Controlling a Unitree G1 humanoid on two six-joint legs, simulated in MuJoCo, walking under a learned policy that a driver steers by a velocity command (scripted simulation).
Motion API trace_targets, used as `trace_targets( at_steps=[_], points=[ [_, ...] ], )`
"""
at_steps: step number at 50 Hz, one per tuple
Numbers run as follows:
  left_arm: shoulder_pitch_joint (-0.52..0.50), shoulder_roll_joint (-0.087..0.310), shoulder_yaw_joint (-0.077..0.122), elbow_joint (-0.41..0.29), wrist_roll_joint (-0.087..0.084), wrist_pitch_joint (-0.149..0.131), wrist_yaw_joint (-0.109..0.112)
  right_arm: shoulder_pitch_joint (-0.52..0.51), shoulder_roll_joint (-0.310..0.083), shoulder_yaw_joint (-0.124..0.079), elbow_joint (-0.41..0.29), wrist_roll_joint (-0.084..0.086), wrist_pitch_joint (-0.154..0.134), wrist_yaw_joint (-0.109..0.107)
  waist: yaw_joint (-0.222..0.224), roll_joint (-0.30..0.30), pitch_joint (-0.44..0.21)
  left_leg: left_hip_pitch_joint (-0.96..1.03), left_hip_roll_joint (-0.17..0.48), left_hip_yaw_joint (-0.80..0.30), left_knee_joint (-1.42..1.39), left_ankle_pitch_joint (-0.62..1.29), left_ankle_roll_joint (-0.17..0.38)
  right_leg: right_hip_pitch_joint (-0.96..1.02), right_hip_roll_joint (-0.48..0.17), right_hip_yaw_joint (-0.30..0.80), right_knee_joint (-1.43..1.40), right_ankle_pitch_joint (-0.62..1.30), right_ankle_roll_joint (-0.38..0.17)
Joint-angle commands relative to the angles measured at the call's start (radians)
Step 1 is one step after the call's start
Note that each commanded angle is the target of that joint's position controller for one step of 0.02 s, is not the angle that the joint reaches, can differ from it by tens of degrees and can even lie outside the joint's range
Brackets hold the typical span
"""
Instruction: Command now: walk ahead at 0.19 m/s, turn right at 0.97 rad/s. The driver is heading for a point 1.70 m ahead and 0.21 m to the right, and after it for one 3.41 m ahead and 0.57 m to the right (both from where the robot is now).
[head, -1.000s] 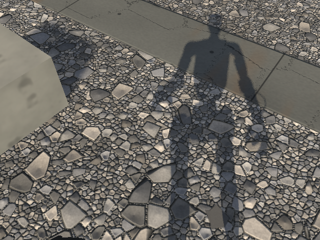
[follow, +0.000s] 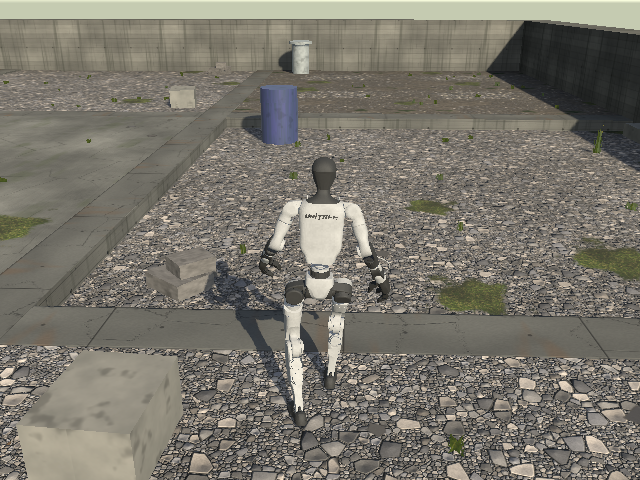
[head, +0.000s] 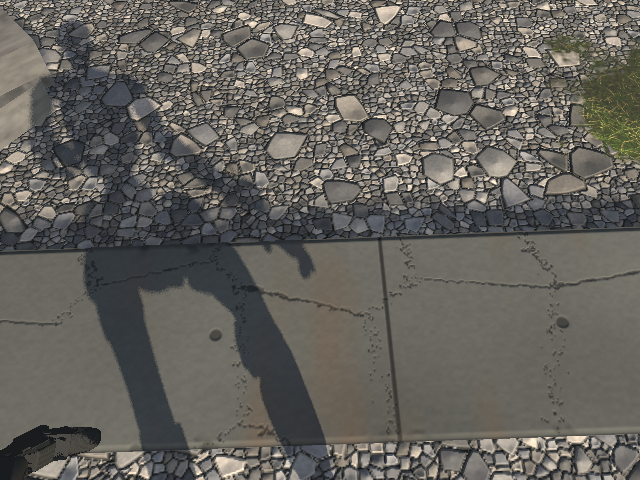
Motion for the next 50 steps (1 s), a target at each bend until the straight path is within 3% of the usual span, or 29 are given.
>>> trace_targets(
  at_steps=[1,2,3,4,5,6,8,12,18,19,20,21,22,23,24,26,29,30,31,33,37,38,39,40,41,43,44,46,50],
  points=[
    [0.332,0.196,0.079,0.036,-0.016,0.010,0.035,-0.079,-0.003,0.012,-0.120,-0.055,-0.005,0.022,0.160,-0.270,-0.212,-0.446,-0.011,-0.078,0.606,-0.085,-0.008,0.676,-0.049,0.210,-0.068,0.508,-0.140],
    [0.223,0.256,0.070,-0.070,0.030,-0.007,0.030,0.056,-0.045,0.017,-0.139,-0.065,-0.008,0.035,0.068,-0.329,-0.385,-0.657,-0.148,-0.249,0.926,-0.286,-0.062,0.834,-0.288,0.718,-0.082,0.711,-0.393],
    [0.225,0.242,0.072,-0.104,0.031,-0.016,0.015,-0.001,-0.143,0.006,-0.159,-0.058,-0.015,0.040,0.146,-0.159,-0.539,-0.685,-0.125,-0.420,0.970,-0.194,-0.058,0.880,-0.334,0.819,-0.171,0.556,-0.430],
    [0.179,0.229,0.075,-0.102,0.020,-0.021,0.016,-0.070,-0.146,0.008,-0.193,-0.033,-0.019,0.040,0.121,-0.090,-0.477,-0.736,-0.103,-0.455,0.885,-0.085,-0.036,0.796,-0.314,0.858,-0.252,0.138,-0.392],
    [0.117,0.172,0.061,-0.111,-0.004,-0.024,0.022,-0.112,-0.144,0.006,-0.183,-0.044,-0.012,0.026,0.095,0.023,-0.350,-0.722,-0.061,-0.455,0.784,-0.029,-0.032,0.658,-0.248,0.785,-0.262,0.011,-0.311],
    [0.081,0.135,0.048,-0.120,-0.009,-0.021,0.035,-0.128,-0.137,0.006,-0.178,-0.056,-0.002,0.016,0.074,0.039,-0.290,-0.674,-0.054,-0.458,0.706,-0.008,-0.031,0.534,-0.212,0.718,-0.258,0.075,-0.279],
    [0.040,0.128,0.048,-0.123,-0.001,-0.004,0.054,-0.117,-0.117,0.006,-0.163,-0.065,0.013,0.019,0.036,0.031,-0.230,-0.531,-0.059,-0.435,0.497,-0.001,-0.038,0.356,-0.125,0.568,-0.245,0.221,-0.221],
    [0.062,0.147,0.062,-0.110,-0.002,0.032,0.094,-0.127,-0.035,0.024,-0.149,-0.053,0.018,0.026,0.049,0.008,-0.304,-0.396,-0.124,-0.406,0.249,0.150,-0.078,0.296,-0.067,0.531,-0.196,0.366,-0.169],
    [0.046,0.102,0.057,-0.111,-0.009,0.055,0.094,-0.155,-0.048,0.003,-0.158,-0.049,0.028,0.035,0.058,-0.126,-0.240,-0.266,-0.136,-0.440,-0.021,0.262,-0.053,0.226,-0.011,0.641,-0.169,-0.050,-0.076],
    [0.028,0.088,0.053,-0.113,-0.013,0.057,0.093,-0.121,-0.052,-0.006,-0.146,-0.050,0.022,0.035,0.033,-0.133,-0.231,-0.197,-0.118,-0.429,-0.132,0.343,-0.037,0.200,0.018,0.639,-0.127,-0.124,-0.050],
    [0.072,0.038,0.039,-0.106,-0.014,0.056,0.090,-0.101,-0.082,-0.017,-0.139,-0.058,0.023,0.030,0.045,-0.052,-0.246,-0.091,-0.002,-0.490,-0.222,0.401,0.012,0.136,0.082,0.573,0.000,-0.377,-0.004],
    [0.147,-0.017,0.023,-0.103,-0.007,0.055,0.090,-0.131,-0.153,-0.028,-0.167,-0.078,0.036,0.019,0.099,0.176,-0.251,-0.011,0.235,-0.733,-0.270,0.444,0.128,-0.008,0.218,0.378,0.248,-0.624,0.049],
    [0.163,0.068,0.045,-0.129,-0.002,0.040,0.080,-0.144,-0.148,-0.029,-0.170,-0.114,0.035,0.020,0.132,0.304,-0.230,-0.138,0.350,-0.940,-0.336,0.365,0.244,-0.060,0.160,0.333,0.438,-0.607,0.086],
    [0.164,0.137,0.062,-0.099,-0.005,0.037,0.079,-0.210,-0.092,-0.016,-0.198,-0.103,0.035,0.015,0.138,0.240,-0.179,-0.189,0.308,-0.866,-0.334,0.277,0.257,-0.057,0.094,0.295,0.545,-0.527,0.115],
    [0.167,0.141,0.066,-0.067,-0.009,0.043,0.081,-0.244,-0.046,-0.004,-0.208,-0.085,0.042,0.008,0.129,0.170,-0.149,-0.221,0.225,-0.736,-0.314,0.212,0.216,-0.050,0.077,0.274,0.589,-0.452,0.131],
    [0.174,0.065,0.038,-0.045,0.009,0.051,0.090,-0.221,-0.040,0.009,-0.199,-0.062,0.053,0.001,0.106,0.102,-0.134,-0.247,0.162,-0.657,-0.298,0.300,0.212,-0.026,0.093,0.245,0.697,-0.408,0.156],
    [0.142,-0.033,-0.006,-0.050,0.019,0.036,0.088,-0.170,-0.001,0.031,-0.163,-0.062,0.055,0.013,0.094,0.109,-0.162,-0.215,0.096,-0.584,-0.293,0.314,0.204,0.069,0.054,0.202,0.462,-0.413,0.169],
    [0.133,-0.055,-0.017,-0.047,0.030,0.032,0.084,-0.173,0.000,0.032,-0.160,-0.053,0.060,0.021,0.090,0.151,-0.166,-0.213,0.069,-0.570,-0.297,0.287,0.190,0.130,0.024,0.154,0.316,-0.430,0.176],
    [0.097,-0.055,-0.018,-0.054,0.030,0.027,0.083,-0.149,-0.044,0.015,-0.158,-0.043,0.068,0.025,0.065,0.204,-0.151,-0.212,0.057,-0.586,-0.297,0.279,0.193,0.173,0.028,0.121,0.205,-0.471,0.178],
    [0.076,-0.006,-0.001,-0.045,0.009,0.020,0.083,-0.068,-0.129,-0.015,-0.146,-0.038,0.079,0.027,0.028,0.247,-0.147,-0.161,0.091,-0.676,-0.282,0.295,0.221,0.198,0.061,0.117,0.078,-0.477,0.170],
    [0.189,0.024,0.017,0.022,-0.004,0.008,0.084,-0.056,-0.115,-0.021,-0.148,-0.001,0.078,0.018,0.089,0.215,-0.193,-0.232,0.068,-0.751,-0.249,0.315,0.163,0.446,0.043,0.154,-0.274,-0.227,0.072],
    [0.227,0.060,0.026,0.029,0.010,0.010,0.090,-0.050,-0.082,-0.014,-0.150,-0.003,0.072,0.016,0.096,0.158,-0.238,-0.350,0.026,-0.694,-0.174,0.230,0.112,0.594,-0.066,0.209,-0.255,-0.167,0.030],
    [0.221,0.138,0.046,0.050,0.044,0.017,0.088,-0.101,-0.036,-0.005,-0.196,-0.004,0.059,0.018,0.086,-0.165,-0.191,-0.555,-0.102,-0.465,0.005,0.087,0.046,0.575,-0.242,0.391,-0.263,-0.048,-0.085],
    [0.151,0.096,0.038,0.021,0.073,0.013,0.086,-0.072,-0.088,-0.023,-0.186,-0.017,0.049,0.018,0.089,-0.204,-0.188,-0.603,-0.112,-0.387,0.244,-0.105,-0.001,0.532,-0.385,0.479,-0.287,0.177,-0.182],
    [0.096,0.035,0.017,0.000,0.073,0.006,0.093,-0.045,-0.121,-0.042,-0.166,-0.022,0.052,0.021,0.068,-0.139,-0.185,-0.610,-0.079,-0.384,0.438,-0.107,-0.028,0.514,-0.392,0.430,-0.276,0.302,-0.193],
    [0.000,-0.016,0.002,-0.013,0.035,-0.005,0.104,0.029,-0.089,-0.044,-0.124,-0.021,0.087,0.014,0.028,-0.097,-0.157,-0.652,-0.053,-0.374,0.577,-0.001,-0.063,0.523,-0.294,0.273,-0.247,0.312,-0.123],
    [0.005,-0.015,0.001,-0.005,0.023,-0.006,0.108,0.025,-0.063,-0.036,-0.127,-0.024,0.100,0.015,0.035,-0.104,-0.141,-0.673,-0.037,-0.359,0.603,0.039,-0.077,0.522,-0.276,0.221,-0.245,0.342,-0.112],
    [0.037,0.002,0.008,0.014,0.028,0.002,0.114,-0.027,-0.035,-0.021,-0.166,-0.021,0.106,0.026,0.062,-0.114,-0.121,-0.684,-0.015,-0.307,0.550,0.111,-0.102,0.526,-0.253,0.153,-0.257,0.328,-0.121],
    [0.081,0.051,0.028,0.035,0.029,0.017,0.111,-0.106,-0.010,0.001,-0.235,-0.022,0.107,0.059,0.114,-0.119,-0.140,-0.603,0.024,-0.258,0.335,0.135,-0.092,0.556,-0.292,0.095,-0.254,0.265,-0.135]
  ],
)
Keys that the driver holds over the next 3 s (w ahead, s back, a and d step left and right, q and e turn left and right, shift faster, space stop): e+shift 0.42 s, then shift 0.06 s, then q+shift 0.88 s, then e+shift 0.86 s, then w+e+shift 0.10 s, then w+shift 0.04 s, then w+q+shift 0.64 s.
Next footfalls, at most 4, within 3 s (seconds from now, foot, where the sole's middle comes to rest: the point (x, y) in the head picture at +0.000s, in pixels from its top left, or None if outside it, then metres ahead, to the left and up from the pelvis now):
0.02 right None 0.20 -0.05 -0.75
0.40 left None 0.30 0.14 -0.75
0.74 right None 0.12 -0.03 -0.75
1.14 left None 0.24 0.22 -0.75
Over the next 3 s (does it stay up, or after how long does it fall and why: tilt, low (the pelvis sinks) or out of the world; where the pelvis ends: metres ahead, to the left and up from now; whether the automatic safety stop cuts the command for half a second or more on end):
stays up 0.57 -0.13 0.00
